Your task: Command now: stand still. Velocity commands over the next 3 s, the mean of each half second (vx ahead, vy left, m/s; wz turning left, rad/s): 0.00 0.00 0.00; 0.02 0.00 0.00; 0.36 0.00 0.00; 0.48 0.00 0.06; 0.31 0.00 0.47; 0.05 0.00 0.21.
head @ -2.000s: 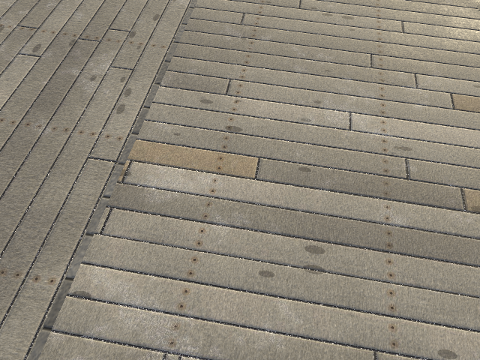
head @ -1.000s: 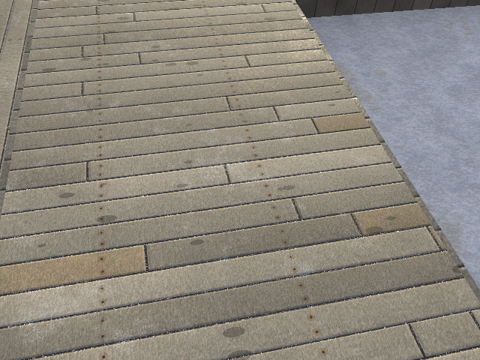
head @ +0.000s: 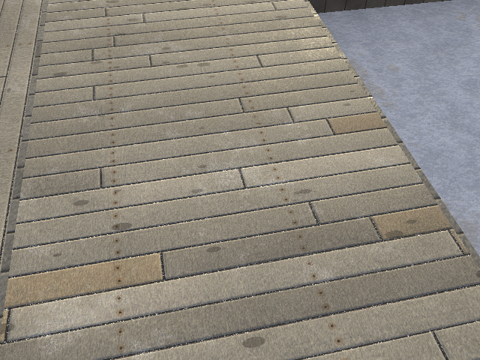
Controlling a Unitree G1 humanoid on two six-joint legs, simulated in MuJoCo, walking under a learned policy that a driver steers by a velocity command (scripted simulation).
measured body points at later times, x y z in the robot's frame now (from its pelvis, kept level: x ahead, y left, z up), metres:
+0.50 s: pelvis +0.01 +0.02 +0.00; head +0.01 +0.02 +0.45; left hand -0.02 +0.22 -0.17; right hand -0.04 -0.19 -0.16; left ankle -0.06 +0.07 -0.74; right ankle +0.02 -0.11 -0.74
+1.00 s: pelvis +0.02 +0.02 +0.00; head +0.02 +0.03 +0.45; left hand -0.01 +0.23 -0.17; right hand -0.04 -0.19 -0.16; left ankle -0.06 +0.07 -0.74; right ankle +0.02 -0.11 -0.74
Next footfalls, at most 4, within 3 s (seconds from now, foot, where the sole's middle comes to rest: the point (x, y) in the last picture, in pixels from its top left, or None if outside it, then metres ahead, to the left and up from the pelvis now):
1.32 right None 0.27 -0.13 -0.78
1.86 left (237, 333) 0.60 0.03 -0.78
2.36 right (281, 251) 0.88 -0.11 -0.78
2.80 left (229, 294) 0.73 0.06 -0.78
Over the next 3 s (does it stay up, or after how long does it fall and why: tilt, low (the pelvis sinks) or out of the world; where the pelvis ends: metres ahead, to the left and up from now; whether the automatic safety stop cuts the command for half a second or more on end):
stays up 0.73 -0.04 0.00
